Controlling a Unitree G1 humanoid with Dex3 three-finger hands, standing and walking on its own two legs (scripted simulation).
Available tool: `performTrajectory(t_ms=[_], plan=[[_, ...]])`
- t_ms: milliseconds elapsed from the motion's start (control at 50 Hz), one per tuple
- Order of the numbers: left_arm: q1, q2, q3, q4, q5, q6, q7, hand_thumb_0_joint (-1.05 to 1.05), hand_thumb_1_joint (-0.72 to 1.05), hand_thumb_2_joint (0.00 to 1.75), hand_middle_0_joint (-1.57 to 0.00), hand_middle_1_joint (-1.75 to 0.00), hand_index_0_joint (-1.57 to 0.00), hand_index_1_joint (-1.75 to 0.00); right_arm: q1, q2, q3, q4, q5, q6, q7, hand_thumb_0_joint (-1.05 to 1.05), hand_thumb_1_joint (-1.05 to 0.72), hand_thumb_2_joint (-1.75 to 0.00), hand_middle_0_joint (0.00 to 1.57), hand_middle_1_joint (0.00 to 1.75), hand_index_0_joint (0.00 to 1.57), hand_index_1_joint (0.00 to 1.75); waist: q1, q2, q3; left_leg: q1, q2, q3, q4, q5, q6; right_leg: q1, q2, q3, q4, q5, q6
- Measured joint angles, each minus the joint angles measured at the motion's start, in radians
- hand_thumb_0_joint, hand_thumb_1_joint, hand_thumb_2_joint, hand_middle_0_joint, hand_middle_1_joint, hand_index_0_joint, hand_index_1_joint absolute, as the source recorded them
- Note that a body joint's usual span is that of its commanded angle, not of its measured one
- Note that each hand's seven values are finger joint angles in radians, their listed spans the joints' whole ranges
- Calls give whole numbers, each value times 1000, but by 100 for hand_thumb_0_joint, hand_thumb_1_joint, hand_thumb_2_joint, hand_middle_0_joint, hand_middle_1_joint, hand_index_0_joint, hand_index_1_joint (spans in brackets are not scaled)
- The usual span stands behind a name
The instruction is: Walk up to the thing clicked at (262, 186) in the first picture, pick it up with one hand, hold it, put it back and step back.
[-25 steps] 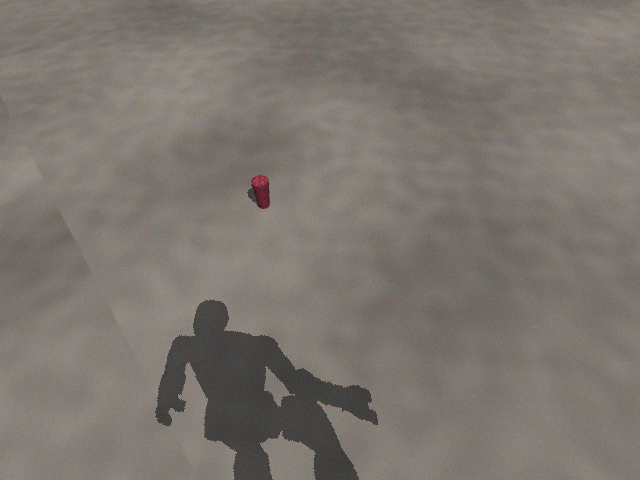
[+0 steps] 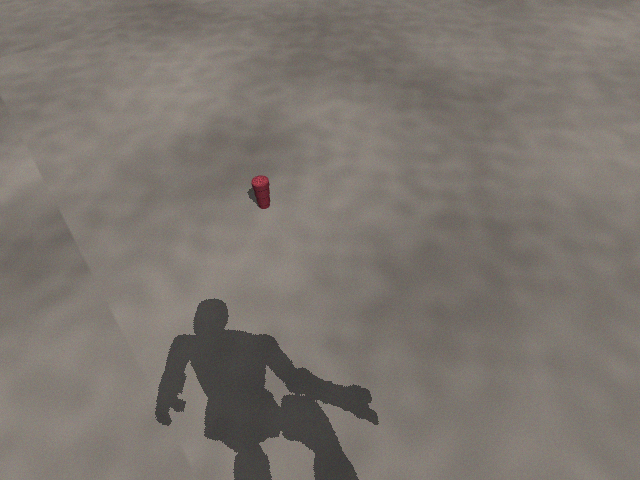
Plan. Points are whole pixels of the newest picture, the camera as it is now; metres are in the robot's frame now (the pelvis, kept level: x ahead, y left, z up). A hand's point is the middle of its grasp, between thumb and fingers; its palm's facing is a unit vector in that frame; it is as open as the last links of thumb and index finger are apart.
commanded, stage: stand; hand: left
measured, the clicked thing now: (262, 193) +1.33 +0.31 -0.71
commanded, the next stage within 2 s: walk up in 0.62 s
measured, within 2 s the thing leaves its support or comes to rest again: neither
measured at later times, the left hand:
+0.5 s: hand out of the picture +0.08 +0.25 -0.16, palm faces -0.03 -0.94 -0.34, open 7.4 cm
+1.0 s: hand out of the picture +0.06 +0.32 -0.16, palm faces +0.07 -0.92 -0.39, open 7.4 cm
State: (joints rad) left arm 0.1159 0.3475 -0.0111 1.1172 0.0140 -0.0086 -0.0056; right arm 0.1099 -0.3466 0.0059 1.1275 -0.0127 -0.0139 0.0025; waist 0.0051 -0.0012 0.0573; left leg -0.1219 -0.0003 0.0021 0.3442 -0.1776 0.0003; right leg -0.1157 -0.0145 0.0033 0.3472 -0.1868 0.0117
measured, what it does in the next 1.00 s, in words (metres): lifts its left foot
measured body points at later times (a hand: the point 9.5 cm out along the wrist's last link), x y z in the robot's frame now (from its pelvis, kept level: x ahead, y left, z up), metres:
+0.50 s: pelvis +0.01 +0.00 +0.00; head +0.01 +0.00 +0.45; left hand +0.08 +0.30 -0.13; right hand +0.08 -0.30 -0.13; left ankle +0.01 +0.12 -0.75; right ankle +0.00 -0.13 -0.75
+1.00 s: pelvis +0.09 +0.03 -0.01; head +0.10 +0.04 +0.43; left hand +0.06 +0.37 -0.13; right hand +0.21 -0.30 -0.12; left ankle +0.18 +0.17 -0.73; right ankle +0.00 -0.13 -0.75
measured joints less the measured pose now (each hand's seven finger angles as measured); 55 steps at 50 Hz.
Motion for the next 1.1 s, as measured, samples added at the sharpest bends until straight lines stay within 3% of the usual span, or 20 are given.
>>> performTrajectory(t_ms=[620,720,760,800,860,960,1040,1060,1080,1100], plan=[[0,1,3,-1,1,0,2,1,90,90,-20,-30,-20,-30,-1,-2,2,-3,0,2,-2,1,-91,-90,20,30,21,30,-2,1,-1,12,1,-4,-9,-4,-1,16,1,-4,-14,-3,0],[49,26,48,-48,23,-15,-41,1,90,90,-20,-30,-20,-30,64,-15,-44,-52,-20,-6,42,1,-91,-90,20,30,21,30,0,-6,-46,-48,-11,-16,122,-202,47,-54,-3,-12,154,-257,-49],[67,42,63,-67,26,-26,-46,1,90,90,-20,-30,-20,-30,83,-30,-60,-68,-23,-8,50,1,-91,-90,20,30,21,30,3,-2,-47,-66,-8,-22,164,-194,48,-65,-1,-21,180,-231,-56],[87,55,75,-83,30,-45,-45,1,90,90,-20,-30,-20,-30,97,-47,-72,-75,-22,-1,52,1,-91,-90,20,30,21,30,6,13,-39,-97,0,-38,257,-218,47,-47,7,-40,168,-132,-38],[126,61,88,-99,37,-55,-43,1,90,90,-20,-30,-20,-30,110,-67,-81,-72,-25,12,48,1,-91,-90,20,30,21,30,24,34,-34,-195,0,-49,449,-267,36,11,12,-70,130,-148,-28],[191,87,87,-105,33,-51,-44,1,90,90,-20,-30,-20,-30,94,-85,-87,-115,-17,-16,72,1,-91,-90,20,30,20,30,48,20,2,-298,47,-22,414,-216,18,121,-16,-75,36,-158,-19],[210,113,84,-112,23,-42,-49,1,90,90,-20,-30,-20,-30,79,-94,-98,-159,-15,-34,84,1,-91,-90,20,30,20,30,45,-1,31,-288,72,0,238,-24,21,155,-57,-89,108,-247,23],[212,118,84,-115,19,-37,-50,1,90,90,-20,-30,-20,-30,74,-93,-105,-167,-18,-39,81,1,-91,-90,20,30,20,30,43,-18,38,-280,57,14,242,47,12,141,-82,-85,181,-290,16],[210,120,83,-116,15,-31,-47,1,90,90,-20,-30,-20,-30,66,-87,-111,-175,-25,-44,76,1,-91,-90,20,30,20,30,44,-41,50,-276,38,36,277,34,8,103,-113,-66,296,-314,-9],[208,114,81,-118,12,-24,-44,1,90,90,-20,-30,-20,-30,63,-82,-113,-188,-30,-50,70,1,-91,-90,20,30,20,30,39,-48,54,-276,31,49,312,-3,9,47,-109,-21,433,-329,-30]])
